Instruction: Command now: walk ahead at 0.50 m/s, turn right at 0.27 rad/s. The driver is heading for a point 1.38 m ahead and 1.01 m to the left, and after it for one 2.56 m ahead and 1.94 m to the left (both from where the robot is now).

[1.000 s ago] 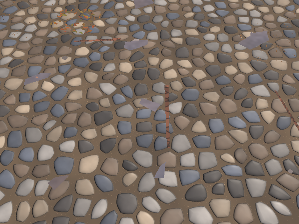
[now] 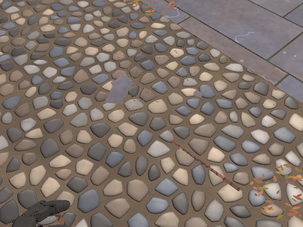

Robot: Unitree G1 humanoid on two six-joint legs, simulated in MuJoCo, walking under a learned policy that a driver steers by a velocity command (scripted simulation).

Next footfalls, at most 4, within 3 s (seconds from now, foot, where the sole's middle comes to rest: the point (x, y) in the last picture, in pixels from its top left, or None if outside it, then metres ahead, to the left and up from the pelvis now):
0.54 left None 0.44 0.16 -0.75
1.00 right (144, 178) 0.66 0.03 -0.75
1.40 left None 0.44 0.20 -0.75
1.88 right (121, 177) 0.67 0.13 -0.75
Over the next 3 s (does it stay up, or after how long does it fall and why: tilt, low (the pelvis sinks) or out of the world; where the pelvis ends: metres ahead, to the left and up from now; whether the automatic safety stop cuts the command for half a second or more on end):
stays up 0.82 0.64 0.02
